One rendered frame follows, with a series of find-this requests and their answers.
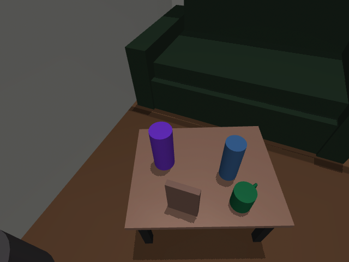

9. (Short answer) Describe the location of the sofa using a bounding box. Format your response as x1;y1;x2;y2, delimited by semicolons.
125;0;349;164

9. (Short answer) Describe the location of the coffee table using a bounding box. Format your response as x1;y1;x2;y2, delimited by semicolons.
124;126;294;243

